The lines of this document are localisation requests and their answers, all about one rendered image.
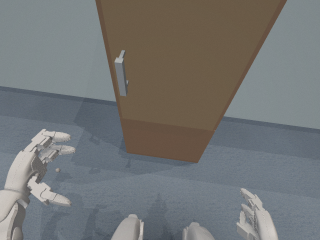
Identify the cupboard door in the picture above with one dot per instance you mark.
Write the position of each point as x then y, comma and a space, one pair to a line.
183, 58

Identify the right robot shin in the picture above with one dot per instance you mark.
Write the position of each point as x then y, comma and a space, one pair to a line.
194, 224

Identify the robot right hand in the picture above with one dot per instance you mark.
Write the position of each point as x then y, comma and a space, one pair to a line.
261, 225

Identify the left robot forearm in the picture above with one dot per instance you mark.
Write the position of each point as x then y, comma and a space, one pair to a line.
12, 214

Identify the left robot shin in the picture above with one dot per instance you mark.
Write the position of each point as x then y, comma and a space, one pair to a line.
132, 216

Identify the robot shin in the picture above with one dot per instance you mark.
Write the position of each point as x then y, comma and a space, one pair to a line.
194, 224
132, 216

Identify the robot left hand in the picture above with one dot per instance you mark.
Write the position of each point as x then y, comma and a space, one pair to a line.
21, 175

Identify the handle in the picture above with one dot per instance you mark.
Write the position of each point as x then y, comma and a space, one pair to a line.
121, 74

